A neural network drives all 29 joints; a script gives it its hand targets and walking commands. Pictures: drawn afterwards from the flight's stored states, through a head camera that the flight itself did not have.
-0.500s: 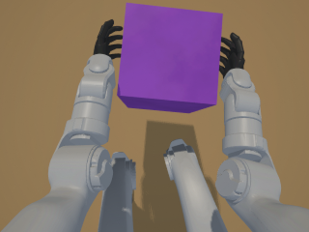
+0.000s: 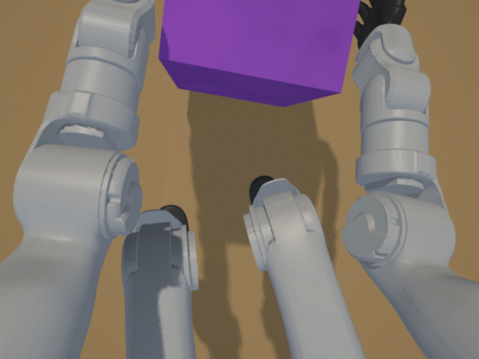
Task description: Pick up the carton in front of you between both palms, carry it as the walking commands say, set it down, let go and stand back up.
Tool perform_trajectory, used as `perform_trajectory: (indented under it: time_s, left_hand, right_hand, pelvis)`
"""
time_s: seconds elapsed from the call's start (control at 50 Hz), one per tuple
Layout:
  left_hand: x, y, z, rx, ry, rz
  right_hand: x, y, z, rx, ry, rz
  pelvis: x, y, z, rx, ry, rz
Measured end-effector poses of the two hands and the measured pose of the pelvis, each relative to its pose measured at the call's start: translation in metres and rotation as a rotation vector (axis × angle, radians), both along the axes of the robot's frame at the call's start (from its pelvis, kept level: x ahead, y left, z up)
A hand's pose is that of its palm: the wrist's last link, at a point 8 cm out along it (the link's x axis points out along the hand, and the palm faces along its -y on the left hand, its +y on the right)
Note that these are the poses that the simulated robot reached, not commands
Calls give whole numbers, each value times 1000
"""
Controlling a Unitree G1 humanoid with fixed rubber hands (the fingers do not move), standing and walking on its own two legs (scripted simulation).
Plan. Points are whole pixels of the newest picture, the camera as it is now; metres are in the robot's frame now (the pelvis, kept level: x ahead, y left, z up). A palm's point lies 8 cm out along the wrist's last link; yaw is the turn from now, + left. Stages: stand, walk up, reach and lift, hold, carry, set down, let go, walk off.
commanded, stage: set down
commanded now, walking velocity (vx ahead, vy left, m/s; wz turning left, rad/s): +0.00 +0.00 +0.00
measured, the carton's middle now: (250, 21) +0.54 -0.11 -0.25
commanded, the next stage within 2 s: none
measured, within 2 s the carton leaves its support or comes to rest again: rests again in 0.50 s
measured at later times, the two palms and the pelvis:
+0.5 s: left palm out of the picture +0.59 +0.03 -0.19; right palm (363, 37) +0.48 -0.25 -0.19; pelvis +0.00 +0.01 -0.03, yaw +0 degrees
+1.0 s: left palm out of the picture +0.59 +0.04 -0.20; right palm (363, 39) +0.48 -0.26 -0.20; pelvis +0.00 +0.02 -0.04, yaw -2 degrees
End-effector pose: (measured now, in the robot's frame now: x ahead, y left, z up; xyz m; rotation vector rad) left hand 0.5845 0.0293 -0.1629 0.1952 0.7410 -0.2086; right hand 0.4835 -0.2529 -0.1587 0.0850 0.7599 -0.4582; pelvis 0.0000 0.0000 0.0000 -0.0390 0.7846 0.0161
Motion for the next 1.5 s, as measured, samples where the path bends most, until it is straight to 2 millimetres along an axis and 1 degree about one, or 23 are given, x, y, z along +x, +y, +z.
perform_trajectory:
  time_s: [0.08, 0.16, 0.3, 0.38, 0.54, 0.94, 1.1, 1.2, 1.24, 1.3, 1.38, 1.44, 1.5]
  left_hand:
    - [3, -2, -17, 4, 12, -11]
    - [7, -1, -26, 11, 15, -25]
    - [9, 1, -28, 13, 11, -28]
    - [6, 3, -31, 16, 19, -28]
    - [5, 1, -31, 4, 17, -31]
    - [7, 6, -37, -54, 8, -62]
    - [5, 7, -46, -64, 14, -75]
    - [9, 7, -52, -67, -6, -81]
    - [9, 8, -56, -58, -15, -84]
    - [9, 18, -68, -20, -13, -65]
    - [14, 36, -78, 15, -16, -27]
    - [20, 40, -74, 18, -44, -23]
    - [27, 35, -61, 3, -78, -29]
  right_hand:
    - [1, -2, -16, 1, 13, -1]
    - [5, -1, -21, 4, 16, 0]
    - [6, 0, -25, 9, 10, 15]
    - [2, 2, -29, 14, 18, 25]
    - [-5, 0, -35, 19, 14, 35]
    - [-5, -2, -39, 35, -6, 75]
    - [-4, -3, -48, 29, 19, 91]
    - [-2, -4, -53, 28, 10, 82]
    - [-2, -4, -58, 21, 17, 77]
    - [-8, -10, -68, 1, 41, 44]
    - [-12, -26, -75, -22, 39, 1]
    - [-9, -37, -72, -30, 9, -12]
    - [-5, -44, -64, -28, -22, -23]
  pelvis:
    - [3, -1, -8, -1, -28, 15]
    - [7, -1, -14, -6, -39, 9]
    - [9, 3, -21, -10, -50, 7]
    - [8, 7, -23, -14, -60, 8]
    - [3, 13, -27, -23, -91, 12]
    - [-4, 17, -38, -40, -153, 0]
    - [-2, 17, -41, -38, -164, -1]
    - [-1, 17, -42, -41, -175, -2]
    - [-1, 16, -43, -42, -179, -4]
    - [0, 15, -43, -41, -181, -8]
    - [1, 13, -44, -36, -169, -21]
    - [0, 11, -47, -30, -164, -29]
    - [-2, 9, -48, -26, -164, -34]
